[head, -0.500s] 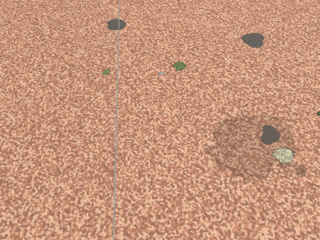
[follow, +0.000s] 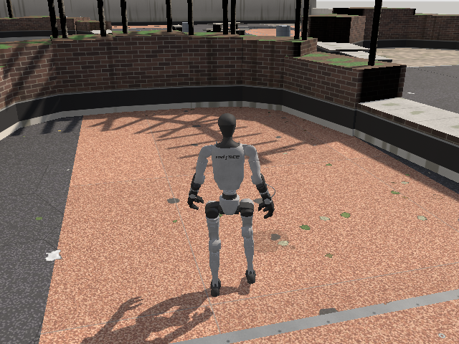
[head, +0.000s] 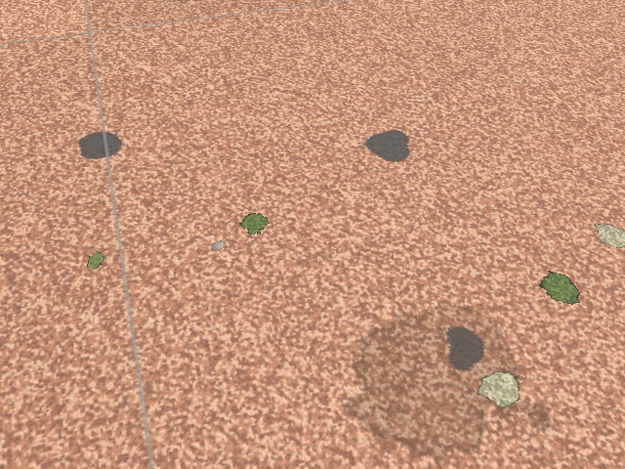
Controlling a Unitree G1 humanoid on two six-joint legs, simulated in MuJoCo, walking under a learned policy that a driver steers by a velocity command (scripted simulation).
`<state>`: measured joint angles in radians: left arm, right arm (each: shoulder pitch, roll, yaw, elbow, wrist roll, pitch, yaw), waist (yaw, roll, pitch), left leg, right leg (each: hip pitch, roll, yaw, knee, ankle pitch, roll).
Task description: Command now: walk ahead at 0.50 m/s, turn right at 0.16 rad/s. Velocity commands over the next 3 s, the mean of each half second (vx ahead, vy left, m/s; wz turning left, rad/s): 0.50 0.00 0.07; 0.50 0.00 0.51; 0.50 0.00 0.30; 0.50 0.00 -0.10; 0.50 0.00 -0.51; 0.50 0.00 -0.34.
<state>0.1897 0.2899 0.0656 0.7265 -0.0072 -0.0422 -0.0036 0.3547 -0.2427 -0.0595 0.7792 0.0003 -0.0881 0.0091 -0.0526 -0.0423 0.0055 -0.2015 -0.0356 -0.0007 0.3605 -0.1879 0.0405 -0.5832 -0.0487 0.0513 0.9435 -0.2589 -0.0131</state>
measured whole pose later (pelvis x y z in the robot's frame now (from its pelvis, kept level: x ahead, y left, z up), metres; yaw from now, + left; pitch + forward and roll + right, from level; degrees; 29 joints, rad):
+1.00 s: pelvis +0.52 +0.03 +0.00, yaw +22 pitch +1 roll +0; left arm 0.12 0.30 0.06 0.75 0.01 -0.10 0.00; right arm 0.30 -0.28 -0.07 0.71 0.01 -0.05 0.02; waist -0.03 -0.02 0.05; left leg -0.24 -0.12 -0.05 0.38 -0.16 0.11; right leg -0.60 -0.11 0.08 1.04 -0.27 0.04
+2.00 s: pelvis +1.01 +0.28 +0.00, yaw +24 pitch +1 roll +1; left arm 0.27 0.32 0.07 0.82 -0.03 -0.03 0.00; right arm 0.26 -0.26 -0.06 0.78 -0.01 -0.10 0.02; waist -0.02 -0.05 0.03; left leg -0.18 -0.03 0.12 0.34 -0.18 0.05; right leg -0.59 -0.09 0.07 1.10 -0.25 0.00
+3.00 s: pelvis +1.57 +0.42 +0.00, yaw -2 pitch +1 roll +1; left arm 0.27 0.29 0.06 0.72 -0.01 -0.05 0.00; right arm 0.28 -0.26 -0.05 0.81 -0.01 -0.10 0.03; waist -0.03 -0.04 0.02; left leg -0.24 -0.05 0.02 0.39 -0.17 0.05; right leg -0.52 -0.04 0.05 1.10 -0.32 -0.02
